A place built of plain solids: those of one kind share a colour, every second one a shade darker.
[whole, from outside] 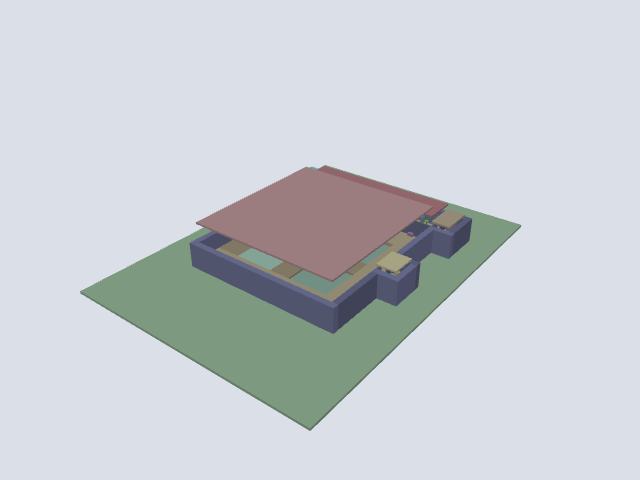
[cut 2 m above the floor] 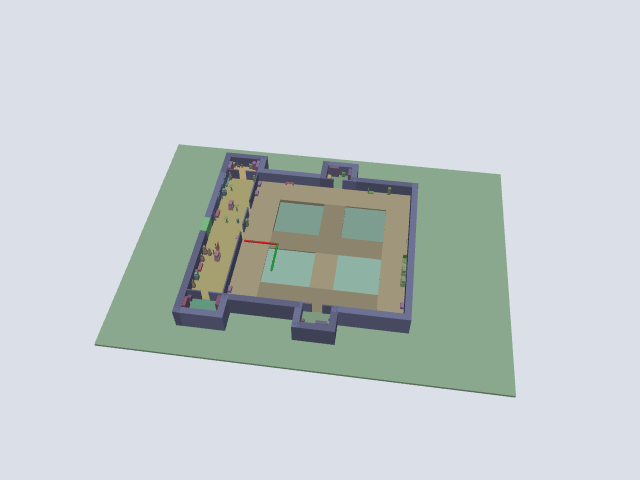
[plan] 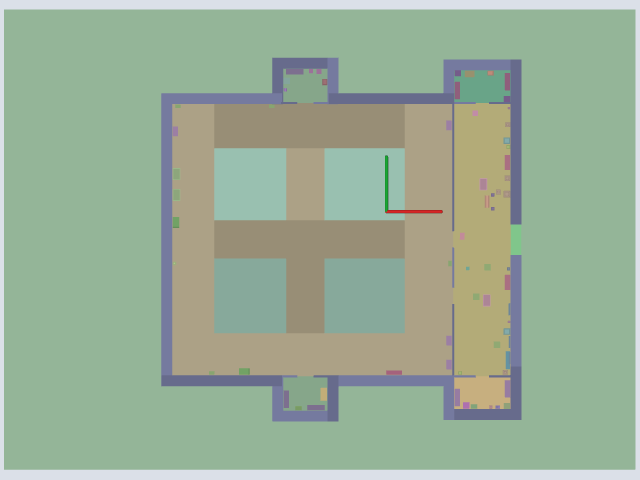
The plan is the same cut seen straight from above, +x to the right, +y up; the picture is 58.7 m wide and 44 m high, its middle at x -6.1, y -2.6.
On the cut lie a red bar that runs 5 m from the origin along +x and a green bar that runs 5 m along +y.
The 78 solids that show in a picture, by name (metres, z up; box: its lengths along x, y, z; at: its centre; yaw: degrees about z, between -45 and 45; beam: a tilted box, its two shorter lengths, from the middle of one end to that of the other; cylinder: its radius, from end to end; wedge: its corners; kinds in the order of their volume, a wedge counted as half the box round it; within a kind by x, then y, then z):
{
 "ground_under_all_1": {"box": [57.88, 42.21, 0.4], "at": [-6.13, -2.57, -1.6]},
 "wall_1": {"box": [1.0, 26.85, 4.17], "at": [-20.14, -2.57, 0.64]},
 "wall_2": {"box": [11.06, 1.0, 4.17], "at": [-15.11, -15.5, 0.64]},
 "wall_3": {"box": [11.06, 1.0, 4.17], "at": [-15.11, 10.36, 0.64]},
 "wall_4": {"box": [1.0, 4.25, 4.17], "at": [-9.97, -17.12, 0.64]},
 "wall_5": {"box": [1.0, 4.25, 4.17], "at": [-9.97, 11.98, 0.64]},
 "wall_6": {"box": [1.48, 0.2, 4.17], "at": [-8.93, 9.96, 0.64]},
 "wall_7": {"box": [1.4, 0.2, 4.17], "at": [-8.89, -15.1, 0.64]},
 "wall_8": {"box": [6.05, 1.0, 4.17], "at": [-7.44, -18.75, 0.64]},
 "wall_9": {"box": [6.05, 1.0, 4.17], "at": [-7.44, 13.61, 0.64]},
 "wall_10": {"box": [1.4, 0.2, 4.17], "at": [-5.99, 9.96, 0.64]},
 "wall_11": {"box": [1.48, 0.2, 4.17], "at": [-5.95, -15.1, 0.64]},
 "wall_12": {"box": [1.0, 4.25, 4.17], "at": [-4.91, -17.12, 0.64]},
 "wall_13": {"box": [1.0, 4.25, 4.17], "at": [-4.91, 11.98, 0.64]},
 "wall_14": {"box": [11.51, 1.0, 4.17], "at": [0.46, -15.5, 0.64]},
 "wall_15": {"box": [11.51, 1.0, 4.17], "at": [0.46, 10.36, 0.64]},
 "wall_16": {"box": [1.0, 4.1, 4.17], "at": [5.71, -17.05, 0.64]},
 "wall_17": {"box": [1.0, 4.1, 4.17], "at": [5.71, 11.9, 0.64]},
 "wall_18": {"box": [0.2, 6.73, 4.17], "at": [6.11, -11.83, 0.64]},
 "wall_19": {"box": [0.2, 3.67, 4.17], "at": [6.11, -5.13, 0.64]},
 "wall_20": {"box": [0.2, 11.85, 4.17], "at": [6.11, 4.13, 0.64]},
 "wall_21": {"box": [2.18, 0.2, 4.17], "at": [7.1, -15.1, 0.64]},
 "wall_22": {"box": [2.18, 0.2, 4.17], "at": [7.1, 9.96, 0.64]},
 "wall_23": {"box": [7.15, 1.0, 4.17], "at": [8.79, -18.6, 0.64]},
 "wall_24": {"box": [7.15, 1.0, 4.17], "at": [8.79, 13.46, 0.64]},
 "wall_25": {"box": [2.18, 0.2, 4.17], "at": [10.47, -15.1, 0.64]},
 "wall_26": {"box": [2.18, 0.2, 4.17], "at": [10.47, 9.96, 0.64]},
 "wall_27": {"box": [1.0, 4.9, 4.17], "at": [11.86, -16.64, 0.64]},
 "wall_28": {"box": [1.0, 12.03, 4.17], "at": [11.86, -9.98, 0.64]},
 "wall_29": {"box": [1.0, 12.03, 4.17], "at": [11.86, 4.84, 0.64]},
 "wall_30": {"box": [1.0, 4.9, 4.17], "at": [11.86, 11.51, 0.64]},
 "floor_gang_1": {"box": [3.95, 25.05, 1.45], "at": [-17.77, -2.57, -0.72]},
 "floor_gang_2": {"box": [3.5, 6.85, 1.45], "at": [-7.44, -7.72, -0.72]},
 "floor_gang_3": {"box": [3.5, 6.6, 1.45], "at": [-7.44, 2.5, -0.72]},
 "floor_gang_4": {"box": [17.45, 3.95, 1.45], "at": [-7.07, -13.12, -0.72]},
 "floor_gang_5": {"box": [17.45, 3.5, 1.45], "at": [-7.07, -2.54, -0.72]},
 "floor_gang_6": {"box": [17.45, 4.15, 1.45], "at": [-7.07, 7.88, -0.72]},
 "floor_gang_7": {"box": [4.45, 25.05, 1.45], "at": [3.88, -2.57, -0.72]},
 "step_tier_1": {"box": [6.6, 6.85, 1.19], "at": [-12.49, -7.72, -0.85]},
 "step_tier_2": {"box": [6.6, 6.6, 1.45], "at": [-12.49, 2.5, -0.72]},
 "step_tier_3": {"box": [7.35, 6.85, 0.86], "at": [-2.02, -7.72, -1.02]},
 "step_tier_4": {"box": [7.35, 6.6, 1.28], "at": [-2.02, 2.5, -0.81]},
 "floor_foyer_1": {"box": [5.35, 25.05, 1.45], "at": [8.79, -2.57, -0.72]},
 "ceil_hall_1": {"box": [25.85, 25.05, 0.3], "at": [-6.82, -2.57, 6.0]},
 "ceil_foyer_1": {"box": [5.35, 25.05, 0.3], "at": [8.79, -2.57, 4.35]},
 "floor_side_1": {"box": [4.25, 3.25, 1.45], "at": [-7.44, -16.72, -0.72]},
 "floor_side_2": {"box": [4.25, 3.25, 1.45], "at": [-7.44, 11.58, -0.72]},
 "floor_cloaks_1": {"box": [5.35, 3.1, 1.45], "at": [8.79, 11.51, -0.72]},
 "floor_store_1": {"box": [5.35, 3.1, 1.45], "at": [8.79, -16.64, -0.72]},
 "door_leaf_1": {"box": [0.97, 2.8, 4.72], "at": [11.88, -2.57, 0.91]},
 "ceil_store_1": {"box": [5.35, 3.1, 0.3], "at": [8.79, -16.64, 3.4]},
 "shelves_side_1": {"box": [0.5, 1.6, 2.0], "at": [-9.19, -17.2, 1.0]},
 "shelves_side_2": {"box": [1.6, 0.5, 2.0], "at": [-8.41, 12.82, 1.0]},
 "shelves_side_3": {"box": [1.6, 0.5, 2.0], "at": [-6.46, -17.96, 1.0]},
 "ceil_side_1": {"box": [4.25, 3.25, 0.3], "at": [-7.44, -16.72, 3.4]},
 "shelves_cloaks_1": {"box": [0.5, 1.6, 2.0], "at": [6.49, 11.11, 1.0]},
 "shelves_cloaks_2": {"box": [0.5, 1.6, 2.0], "at": [11.08, 11.9, 1.0]},
 "shelves_store_1": {"box": [0.5, 1.6, 2.0], "at": [6.49, -17.05, 1.0]},
 "shelves_store_2": {"box": [0.5, 1.6, 2.0], "at": [11.08, -16.25, 1.0]},
 "chest_1": {"box": [0.5, 0.9, 0.53], "at": [-19.36, 7.37, 0.26]},
 "chest_2": {"box": [0.5, 0.9, 0.53], "at": [5.72, -14.03, 0.26]},
 "chest_3": {"box": [0.5, 0.9, 0.53], "at": [5.72, -11.82, 0.26]},
 "chest_4": {"box": [0.5, 0.9, 0.53], "at": [5.72, 7.91, 0.26]},
 "cart_1": {"box": [0.58, 0.98, 0.58], "at": [-19.25, 1.53, 1.21]},
 "cart_2": {"box": [0.58, 0.98, 0.58], "at": [-19.25, 3.44, 1.21]},
 "cart_foyer_1": {"box": [0.58, 0.98, 0.58], "at": [8.88, 2.5, 1.21]},
 "cart_foyer_2": {"box": [0.58, 0.98, 0.58], "at": [9.19, -8.14, 1.21]},
 "bench_foyer_1": {"box": [0.5, 1.4, 0.46], "at": [11.08, -6.5, 0.22]},
 "bench_foyer_2": {"box": [0.5, 1.4, 0.46], "at": [11.08, 4.5, 0.22]},
 "fridge_store_1": {"box": [0.6, 0.6, 1.5], "at": [7.31, -17.77, 0.75]},
 "case_side_1": {"box": [0.6, 1.2, 0.66], "at": [-5.75, -16.75, 0.42]},
 "hamper_cloaks_1": {"box": [0.9, 0.6, 0.72], "at": [7.61, 12.62, 0.36]},
 "trolley_1": {"box": [0.6, 1.0, 0.06], "at": [-19.3, -0.99, 0.2]},
 "trolley_2": {"box": [1.0, 0.6, 0.06], "at": [-13.03, -14.66, 0.2]},
 "high_table_foyer_1": {"box": [0.6, 0.6, 0.05], "at": [8.22, -7.8, 1.0]},
 "high_table_foyer_2": {"box": [0.6, 0.6, 0.05], "at": [9.26, -5.09, 1.0]},
 "form_foyer_1": {"box": [0.4, 1.65, 0.05], "at": [11.13, -13.62, 0.43]},
 "form_1": {"box": [1.45, 0.4, 0.05], "at": [0.69, -14.76, 0.43]}
}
